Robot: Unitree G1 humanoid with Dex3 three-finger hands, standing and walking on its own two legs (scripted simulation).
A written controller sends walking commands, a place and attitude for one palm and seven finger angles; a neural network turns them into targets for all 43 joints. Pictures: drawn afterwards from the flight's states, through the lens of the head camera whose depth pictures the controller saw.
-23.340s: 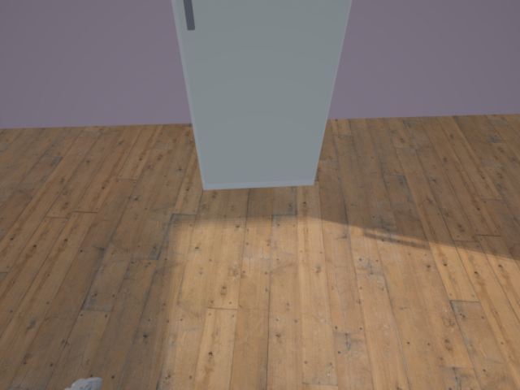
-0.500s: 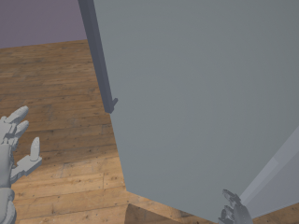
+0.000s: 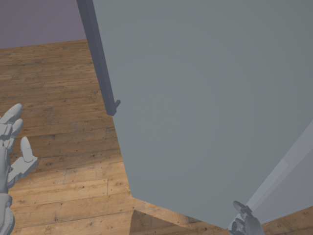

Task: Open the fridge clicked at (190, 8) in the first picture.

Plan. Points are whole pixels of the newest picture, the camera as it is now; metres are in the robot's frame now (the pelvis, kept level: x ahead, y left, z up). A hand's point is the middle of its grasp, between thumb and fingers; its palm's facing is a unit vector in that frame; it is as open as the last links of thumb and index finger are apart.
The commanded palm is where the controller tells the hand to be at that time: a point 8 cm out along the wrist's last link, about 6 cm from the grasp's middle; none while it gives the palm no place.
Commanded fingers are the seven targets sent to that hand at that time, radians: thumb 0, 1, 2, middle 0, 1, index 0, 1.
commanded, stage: step back with the hand held close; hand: left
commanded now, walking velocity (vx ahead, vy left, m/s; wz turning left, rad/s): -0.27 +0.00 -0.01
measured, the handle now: (104, 62) +0.45 +0.20 +0.24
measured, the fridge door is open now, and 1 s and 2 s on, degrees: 55 55 55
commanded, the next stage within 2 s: stop stepping back and stand still in 1.30 s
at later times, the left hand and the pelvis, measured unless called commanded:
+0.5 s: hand (5, 193) +0.13 +0.29 +0.15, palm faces +0.45 -0.76 -0.48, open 7.4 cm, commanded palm +0.07 +0.32 +0.17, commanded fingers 0.00 0.90 0.90 -0.20 -0.30 -0.20 -0.30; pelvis -0.07 +0.02 -0.01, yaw +0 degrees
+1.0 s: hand out of the picture +0.07 +0.30 +0.16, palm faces +0.43 -0.77 -0.47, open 7.4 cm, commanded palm +0.01 +0.34 +0.17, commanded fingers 0.00 0.90 0.90 -0.20 -0.30 -0.20 -0.30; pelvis -0.12 +0.03 -0.02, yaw +2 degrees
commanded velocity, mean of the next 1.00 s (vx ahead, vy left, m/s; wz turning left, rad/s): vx -0.31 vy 0.00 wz -0.03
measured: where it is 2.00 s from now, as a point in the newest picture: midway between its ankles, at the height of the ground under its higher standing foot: outside the picture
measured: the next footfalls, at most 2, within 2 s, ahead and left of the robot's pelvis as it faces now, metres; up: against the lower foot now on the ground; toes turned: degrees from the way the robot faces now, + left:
right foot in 1.18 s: -0.16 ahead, -0.11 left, +0.00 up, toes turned +7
right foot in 1.58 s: -0.25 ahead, -0.04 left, +0.00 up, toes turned +4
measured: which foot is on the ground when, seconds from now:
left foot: down 0.00-1.00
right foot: down 0.00-1.00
